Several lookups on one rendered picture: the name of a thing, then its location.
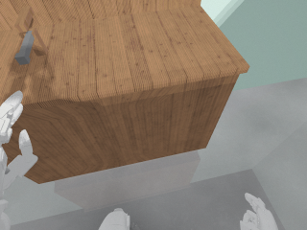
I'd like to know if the robot right hand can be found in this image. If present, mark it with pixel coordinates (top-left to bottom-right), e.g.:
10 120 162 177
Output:
240 193 278 230

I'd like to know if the robot left thigh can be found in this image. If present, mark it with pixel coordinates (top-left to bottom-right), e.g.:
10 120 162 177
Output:
98 211 130 230

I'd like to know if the tap lever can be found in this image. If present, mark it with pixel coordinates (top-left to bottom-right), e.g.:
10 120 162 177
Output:
14 31 35 65

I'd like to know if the counter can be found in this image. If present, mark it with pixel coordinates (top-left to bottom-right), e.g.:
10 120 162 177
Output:
0 0 250 184

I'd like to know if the left robot forearm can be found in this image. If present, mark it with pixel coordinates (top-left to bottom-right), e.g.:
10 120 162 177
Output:
0 199 11 230

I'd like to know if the robot left hand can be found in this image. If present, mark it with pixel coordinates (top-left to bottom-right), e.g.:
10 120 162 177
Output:
0 90 38 200

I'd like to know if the left robot shin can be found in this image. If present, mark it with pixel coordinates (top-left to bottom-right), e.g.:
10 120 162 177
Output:
113 208 124 212

